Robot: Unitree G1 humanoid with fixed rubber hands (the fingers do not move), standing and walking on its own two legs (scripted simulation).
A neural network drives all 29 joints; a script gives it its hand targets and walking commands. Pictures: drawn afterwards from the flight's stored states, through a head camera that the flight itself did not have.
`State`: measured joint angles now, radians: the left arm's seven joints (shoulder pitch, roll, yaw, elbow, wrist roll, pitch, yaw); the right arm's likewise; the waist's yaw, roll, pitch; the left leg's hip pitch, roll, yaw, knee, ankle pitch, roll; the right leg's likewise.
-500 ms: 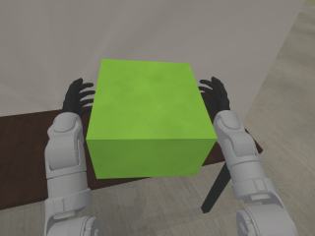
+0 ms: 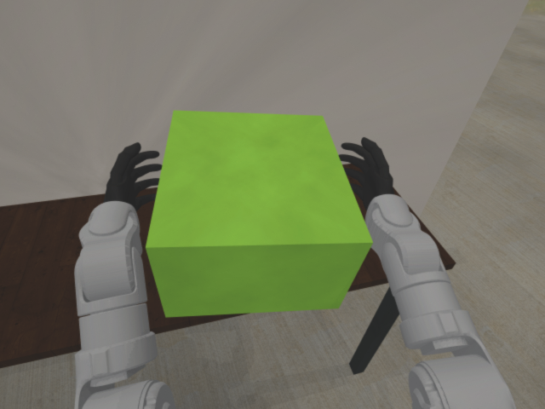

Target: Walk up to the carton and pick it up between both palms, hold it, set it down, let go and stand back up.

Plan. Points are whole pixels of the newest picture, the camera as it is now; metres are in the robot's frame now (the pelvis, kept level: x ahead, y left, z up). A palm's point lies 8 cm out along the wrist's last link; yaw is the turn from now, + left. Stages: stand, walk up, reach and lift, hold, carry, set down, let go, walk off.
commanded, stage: hold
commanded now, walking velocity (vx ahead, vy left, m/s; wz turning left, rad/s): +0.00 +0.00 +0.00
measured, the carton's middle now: (252, 205) +0.40 +0.01 +0.12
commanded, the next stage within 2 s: none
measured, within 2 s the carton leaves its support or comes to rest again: neither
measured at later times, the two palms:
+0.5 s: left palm (125, 198) +0.35 +0.18 +0.18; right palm (377, 186) +0.36 -0.17 +0.18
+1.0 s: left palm (124, 200) +0.35 +0.18 +0.18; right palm (378, 189) +0.36 -0.17 +0.18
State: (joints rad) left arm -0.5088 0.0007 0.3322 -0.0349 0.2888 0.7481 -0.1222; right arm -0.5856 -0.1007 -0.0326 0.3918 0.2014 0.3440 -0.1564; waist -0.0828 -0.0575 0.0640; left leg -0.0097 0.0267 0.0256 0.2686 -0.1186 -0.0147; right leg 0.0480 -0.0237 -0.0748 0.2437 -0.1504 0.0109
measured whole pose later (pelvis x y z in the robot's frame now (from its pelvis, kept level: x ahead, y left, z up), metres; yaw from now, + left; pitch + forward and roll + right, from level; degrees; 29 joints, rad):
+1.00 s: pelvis +0.00 +0.00 +0.00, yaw +0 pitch -7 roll +0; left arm -0.52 0.00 0.33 -0.03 0.28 0.73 -0.11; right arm -0.60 -0.10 -0.05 0.39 0.19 0.33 -0.14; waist -0.07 -0.06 0.05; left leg -0.03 0.03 0.03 0.27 -0.11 -0.02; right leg 0.02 -0.02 -0.07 0.24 -0.14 0.01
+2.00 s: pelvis +0.00 +0.00 +0.00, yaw +0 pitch -7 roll +0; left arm -0.48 0.00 0.32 -0.08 0.27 0.74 -0.11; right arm -0.56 -0.10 -0.03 0.35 0.21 0.34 -0.16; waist -0.08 -0.06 0.06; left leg -0.03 0.03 0.02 0.28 -0.12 -0.02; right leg 0.04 -0.02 -0.08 0.24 -0.15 0.01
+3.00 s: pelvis +0.02 -0.01 +0.00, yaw +0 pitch -8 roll +0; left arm -0.57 -0.02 0.37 0.16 0.34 0.49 -0.13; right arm -0.61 -0.05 -0.15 0.58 0.02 0.08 -0.08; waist -0.03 -0.07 0.05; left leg 0.02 0.03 0.03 0.25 -0.13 -0.02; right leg 0.07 -0.02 -0.07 0.24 -0.18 0.00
